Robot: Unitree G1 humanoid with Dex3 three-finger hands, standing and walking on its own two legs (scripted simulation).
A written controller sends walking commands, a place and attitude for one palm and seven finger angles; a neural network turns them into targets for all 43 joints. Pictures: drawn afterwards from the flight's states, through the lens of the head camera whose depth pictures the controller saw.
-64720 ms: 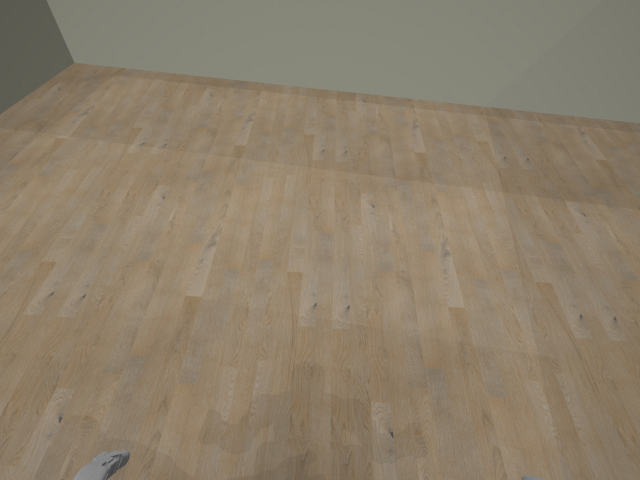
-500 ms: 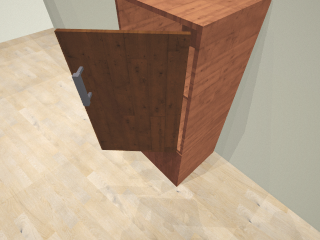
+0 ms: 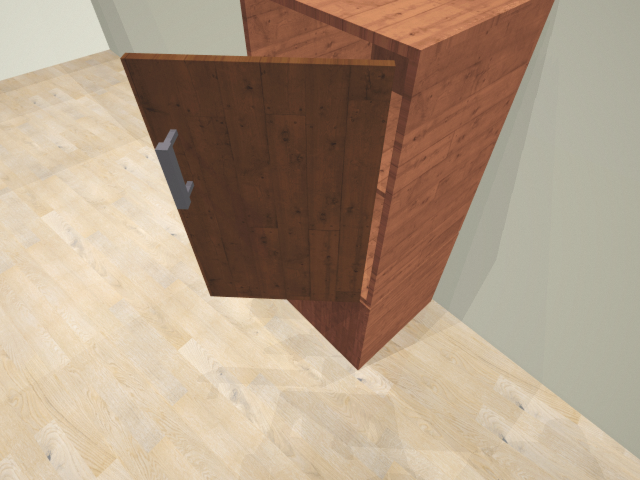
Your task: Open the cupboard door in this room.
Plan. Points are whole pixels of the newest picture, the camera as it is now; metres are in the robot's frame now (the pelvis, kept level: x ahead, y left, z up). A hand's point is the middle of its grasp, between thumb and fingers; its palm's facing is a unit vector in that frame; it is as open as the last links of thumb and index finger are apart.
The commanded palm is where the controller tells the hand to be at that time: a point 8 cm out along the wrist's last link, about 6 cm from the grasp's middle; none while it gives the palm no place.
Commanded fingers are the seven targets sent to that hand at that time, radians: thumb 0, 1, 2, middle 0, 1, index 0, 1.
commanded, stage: look again from close up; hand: left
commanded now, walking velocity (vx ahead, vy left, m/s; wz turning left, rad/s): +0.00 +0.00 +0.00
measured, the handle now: (177, 170) +0.55 +0.27 +0.07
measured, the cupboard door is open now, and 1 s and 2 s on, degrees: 45 45 45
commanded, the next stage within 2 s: raise the hand with hooked fingers in 0.02 s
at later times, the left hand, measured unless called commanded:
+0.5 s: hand (196, 445) +0.17 +0.16 -0.02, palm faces -0.04 -1.00 +0.01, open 8.3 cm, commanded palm +0.12 +0.24 -0.03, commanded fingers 0.00 0.43 0.70 -0.23 -0.60 -0.23 -0.60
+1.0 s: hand (119, 410) +0.19 +0.24 +0.02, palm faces +0.09 -0.99 -0.05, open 11.3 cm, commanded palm +0.16 +0.29 +0.02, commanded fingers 0.00 -0.15 0.45 -0.28 -0.98 -0.28 -0.98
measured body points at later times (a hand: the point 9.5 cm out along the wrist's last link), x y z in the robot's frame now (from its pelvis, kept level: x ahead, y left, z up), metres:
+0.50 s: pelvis -0.04 +0.00 -0.05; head -0.02 +0.01 +0.40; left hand +0.16 +0.21 -0.02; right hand +0.18 -0.25 -0.08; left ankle -0.02 +0.13 -0.74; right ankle -0.02 -0.10 -0.74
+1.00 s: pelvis -0.05 +0.01 -0.05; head -0.01 +0.01 +0.40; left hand +0.18 +0.30 +0.03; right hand +0.09 -0.22 -0.14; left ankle -0.02 +0.13 -0.74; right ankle -0.03 -0.10 -0.74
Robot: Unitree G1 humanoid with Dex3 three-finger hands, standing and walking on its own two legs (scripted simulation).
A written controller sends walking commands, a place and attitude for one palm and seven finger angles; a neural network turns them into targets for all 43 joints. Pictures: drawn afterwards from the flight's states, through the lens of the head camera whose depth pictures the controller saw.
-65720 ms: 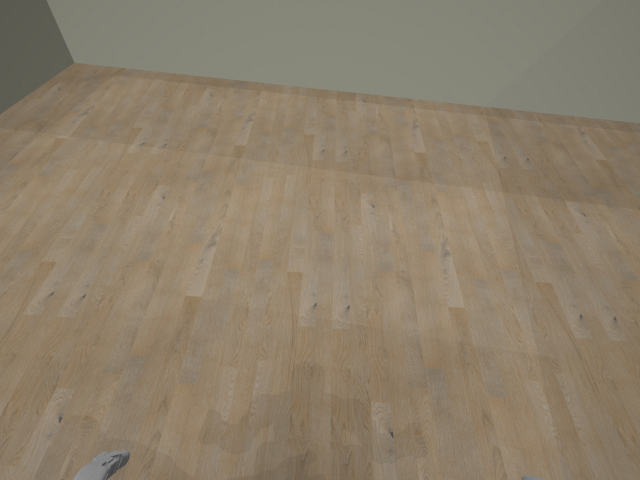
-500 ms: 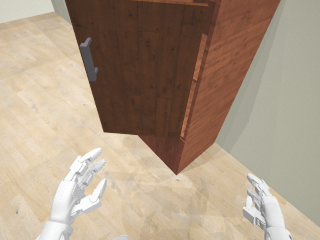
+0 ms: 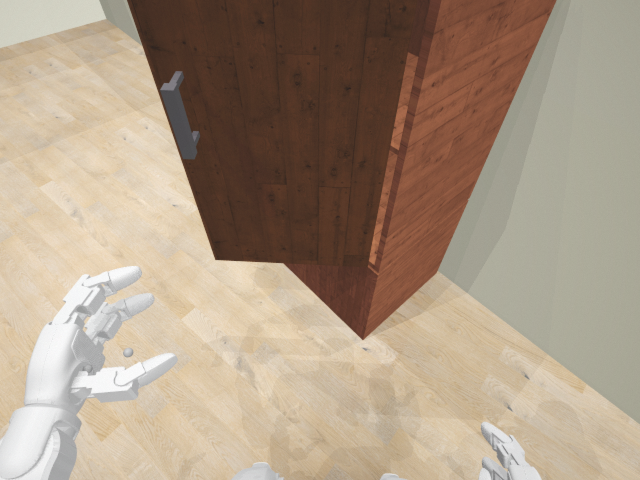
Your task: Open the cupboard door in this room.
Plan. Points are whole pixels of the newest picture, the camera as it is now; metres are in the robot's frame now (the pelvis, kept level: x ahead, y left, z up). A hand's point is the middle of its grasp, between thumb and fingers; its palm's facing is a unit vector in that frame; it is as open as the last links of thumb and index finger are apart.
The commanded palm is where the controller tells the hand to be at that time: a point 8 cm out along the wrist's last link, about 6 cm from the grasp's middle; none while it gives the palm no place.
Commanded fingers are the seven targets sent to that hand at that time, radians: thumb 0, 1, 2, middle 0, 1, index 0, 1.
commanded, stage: raise the hand with hooked fingers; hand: left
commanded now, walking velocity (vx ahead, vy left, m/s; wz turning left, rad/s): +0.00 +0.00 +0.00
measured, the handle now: (183, 116) +0.61 +0.24 +0.12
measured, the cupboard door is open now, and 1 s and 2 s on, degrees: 45 45 45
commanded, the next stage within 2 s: move the hooked fingers beside the handle in 1.22 s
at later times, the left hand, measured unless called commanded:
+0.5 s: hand (74, 301) +0.28 +0.27 +0.11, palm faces +0.03 -1.00 -0.05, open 13.8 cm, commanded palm +0.25 +0.32 +0.12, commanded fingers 0.00 -0.50 0.30 -0.30 -1.20 -0.30 -1.20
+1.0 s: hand (78, 262) +0.31 +0.27 +0.14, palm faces +0.02 -1.00 -0.02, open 14.0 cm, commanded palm +0.28 +0.32 +0.14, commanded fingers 0.00 -0.50 0.30 -0.30 -1.20 -0.30 -1.20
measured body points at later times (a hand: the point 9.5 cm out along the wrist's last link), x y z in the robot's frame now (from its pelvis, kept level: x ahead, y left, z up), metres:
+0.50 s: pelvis +0.02 +0.01 +0.02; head +0.03 +0.01 +0.47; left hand +0.27 +0.33 +0.12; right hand +0.21 -0.21 -0.04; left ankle +0.04 +0.12 -0.69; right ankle +0.02 -0.12 -0.69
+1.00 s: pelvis +0.02 +0.00 +0.03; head +0.04 +0.00 +0.48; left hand +0.31 +0.33 +0.14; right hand +0.18 -0.26 -0.05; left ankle +0.04 +0.12 -0.69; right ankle +0.02 -0.12 -0.69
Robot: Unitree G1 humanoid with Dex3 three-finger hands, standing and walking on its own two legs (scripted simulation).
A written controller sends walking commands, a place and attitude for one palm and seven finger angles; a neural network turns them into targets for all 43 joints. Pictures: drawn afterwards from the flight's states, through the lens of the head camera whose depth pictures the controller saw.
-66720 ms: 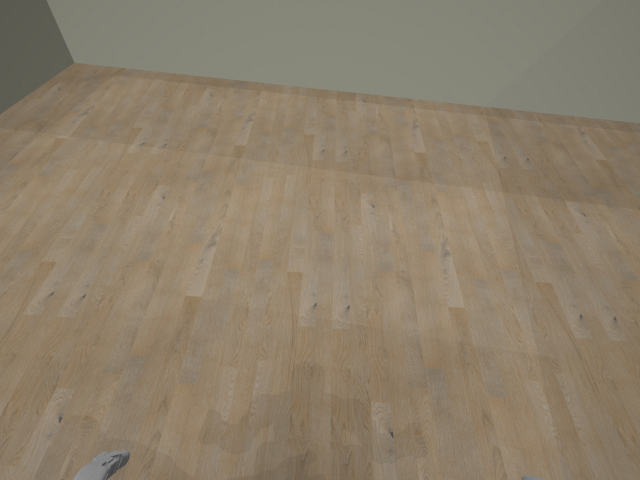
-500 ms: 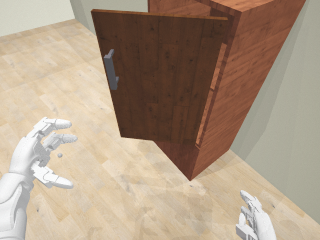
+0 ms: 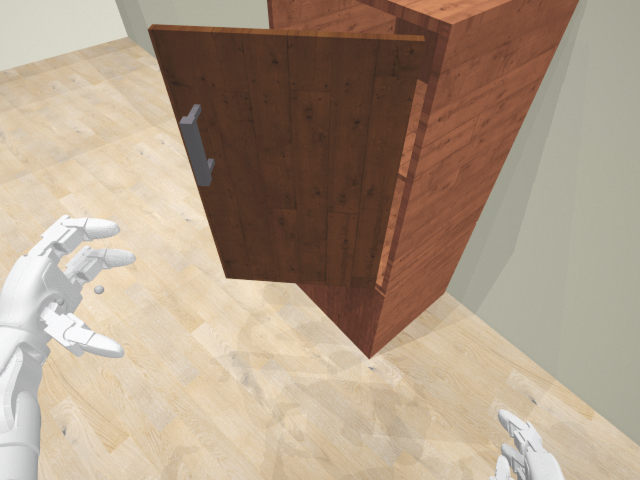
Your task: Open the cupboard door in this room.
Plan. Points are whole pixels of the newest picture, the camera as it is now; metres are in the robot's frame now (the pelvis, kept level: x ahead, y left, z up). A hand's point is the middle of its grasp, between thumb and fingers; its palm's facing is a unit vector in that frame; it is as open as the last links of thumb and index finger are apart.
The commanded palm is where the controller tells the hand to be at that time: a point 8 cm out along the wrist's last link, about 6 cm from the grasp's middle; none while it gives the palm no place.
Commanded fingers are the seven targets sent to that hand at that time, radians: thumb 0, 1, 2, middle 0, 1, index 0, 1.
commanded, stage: raise the hand with hooked fingers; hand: left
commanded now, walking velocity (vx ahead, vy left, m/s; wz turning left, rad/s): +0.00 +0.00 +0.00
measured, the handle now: (200, 146) +0.58 +0.24 +0.09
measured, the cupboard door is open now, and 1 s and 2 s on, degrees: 45 45 45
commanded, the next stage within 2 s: move the hooked fingers beside the handle in 0.22 s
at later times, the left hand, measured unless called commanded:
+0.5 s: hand (96, 280) +0.30 +0.28 +0.11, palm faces +0.04 -1.00 -0.02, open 14.0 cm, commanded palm +0.28 +0.32 +0.11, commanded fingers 0.00 -0.50 0.30 -0.30 -1.20 -0.30 -1.20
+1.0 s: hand (125, 221) +0.40 +0.28 +0.11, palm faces -0.01 -1.00 +0.00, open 14.0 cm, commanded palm +0.37 +0.33 +0.10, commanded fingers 0.00 -0.50 0.30 -0.30 -1.20 -0.30 -1.20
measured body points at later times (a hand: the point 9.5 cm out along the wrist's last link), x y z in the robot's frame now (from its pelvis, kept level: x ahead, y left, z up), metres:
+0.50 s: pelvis -0.01 +0.00 +0.00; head +0.01 -0.01 +0.45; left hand +0.29 +0.33 +0.11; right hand +0.15 -0.25 -0.08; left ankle +0.01 +0.12 -0.72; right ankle +0.00 -0.12 -0.72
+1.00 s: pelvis -0.01 +0.01 -0.01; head +0.05 +0.02 +0.44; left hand +0.39 +0.34 +0.11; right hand +0.07 -0.26 -0.11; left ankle +0.01 +0.12 -0.72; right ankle +0.00 -0.12 -0.72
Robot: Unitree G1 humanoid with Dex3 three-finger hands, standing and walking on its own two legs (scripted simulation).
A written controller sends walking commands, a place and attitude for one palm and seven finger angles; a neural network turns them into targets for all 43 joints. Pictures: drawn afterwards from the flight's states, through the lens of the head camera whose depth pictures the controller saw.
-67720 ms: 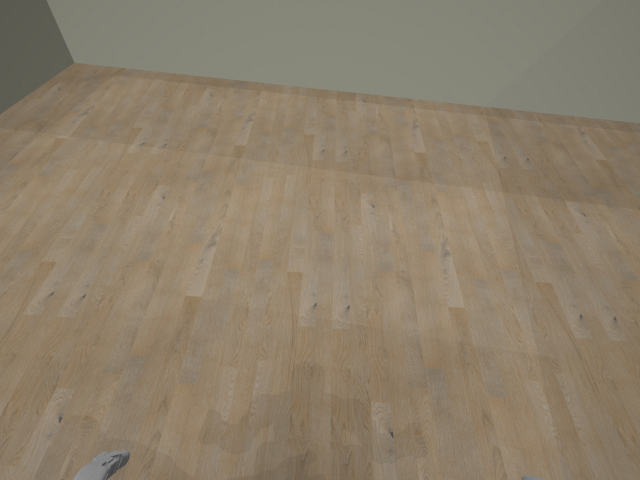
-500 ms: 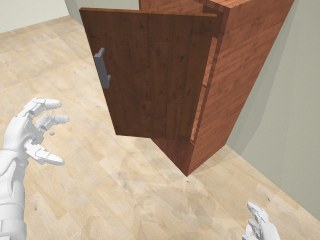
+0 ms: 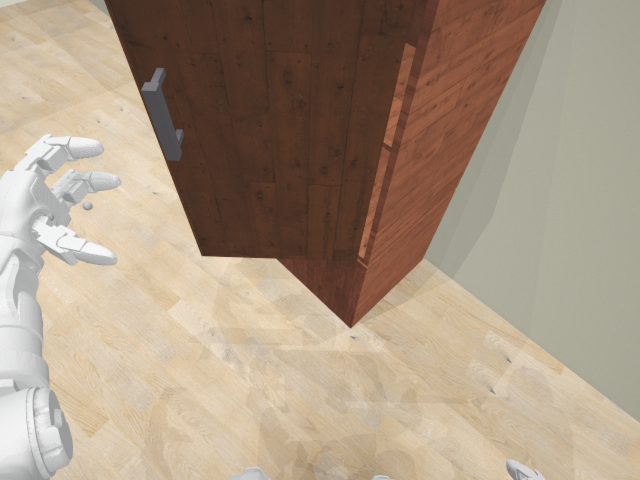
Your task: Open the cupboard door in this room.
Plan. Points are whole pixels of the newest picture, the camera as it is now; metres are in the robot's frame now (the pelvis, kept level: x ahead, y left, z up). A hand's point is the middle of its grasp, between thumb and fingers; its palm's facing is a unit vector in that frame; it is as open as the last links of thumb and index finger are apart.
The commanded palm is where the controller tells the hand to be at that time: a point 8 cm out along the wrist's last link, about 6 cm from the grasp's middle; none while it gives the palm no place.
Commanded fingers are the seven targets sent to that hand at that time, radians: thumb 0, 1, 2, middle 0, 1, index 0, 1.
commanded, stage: move the hooked fingers beside the handle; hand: left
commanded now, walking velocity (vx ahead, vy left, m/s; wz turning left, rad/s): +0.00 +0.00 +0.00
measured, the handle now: (166, 116) +0.59 +0.23 +0.10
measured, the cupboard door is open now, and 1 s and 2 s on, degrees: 45 45 45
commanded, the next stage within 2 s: none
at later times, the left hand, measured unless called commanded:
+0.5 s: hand (100, 162) +0.47 +0.28 +0.12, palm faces -0.02 -1.00 +0.00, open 14.0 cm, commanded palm +0.46 +0.33 +0.11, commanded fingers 0.00 -0.50 0.30 -0.30 -1.20 -0.30 -1.20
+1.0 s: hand (106, 124) +0.54 +0.30 +0.12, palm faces -0.01 -1.00 +0.01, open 14.0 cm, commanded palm +0.53 +0.34 +0.10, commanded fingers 0.00 -0.50 0.30 -0.30 -1.20 -0.30 -1.20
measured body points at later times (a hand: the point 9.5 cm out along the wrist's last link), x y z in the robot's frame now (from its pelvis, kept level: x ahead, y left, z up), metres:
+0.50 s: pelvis +0.00 +0.01 -0.01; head +0.10 +0.03 +0.43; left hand +0.46 +0.34 +0.12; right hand +0.04 -0.27 -0.11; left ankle +0.02 +0.11 -0.71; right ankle +0.01 -0.13 -0.71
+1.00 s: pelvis +0.00 +0.01 -0.02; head +0.15 +0.04 +0.40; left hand +0.53 +0.35 +0.12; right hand -0.04 -0.27 -0.11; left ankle +0.02 +0.11 -0.71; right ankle +0.01 -0.13 -0.71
